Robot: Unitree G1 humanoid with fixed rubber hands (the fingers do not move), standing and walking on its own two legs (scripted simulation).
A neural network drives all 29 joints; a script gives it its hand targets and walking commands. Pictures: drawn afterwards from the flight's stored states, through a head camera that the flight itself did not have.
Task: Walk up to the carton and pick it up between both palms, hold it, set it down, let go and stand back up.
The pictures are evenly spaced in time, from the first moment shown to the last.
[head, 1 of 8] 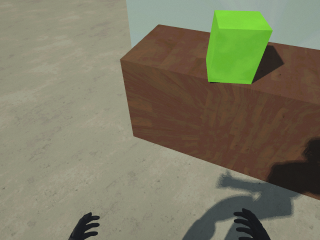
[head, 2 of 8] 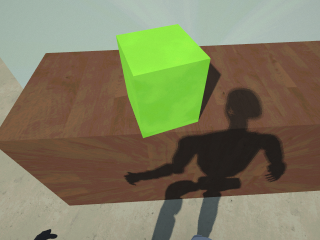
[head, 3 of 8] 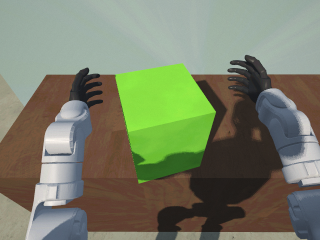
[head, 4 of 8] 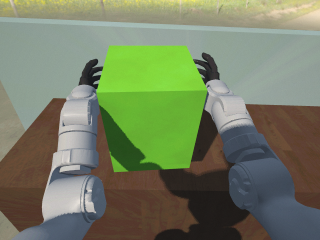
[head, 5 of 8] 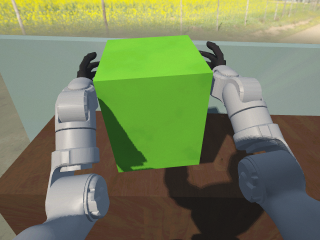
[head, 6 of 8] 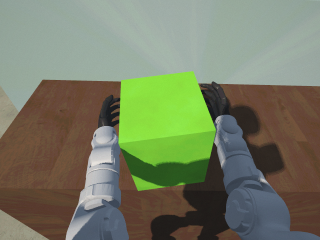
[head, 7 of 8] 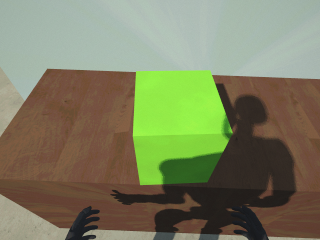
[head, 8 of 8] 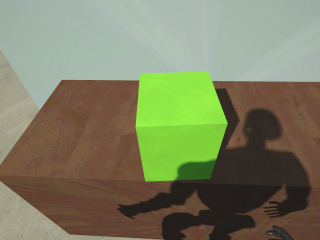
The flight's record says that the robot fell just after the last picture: no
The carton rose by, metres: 0.24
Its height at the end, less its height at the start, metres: +0.00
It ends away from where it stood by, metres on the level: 0.02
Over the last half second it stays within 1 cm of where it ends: yes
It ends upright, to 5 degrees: yes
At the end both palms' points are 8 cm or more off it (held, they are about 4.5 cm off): yes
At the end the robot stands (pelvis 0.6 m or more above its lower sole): yes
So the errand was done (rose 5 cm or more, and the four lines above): yes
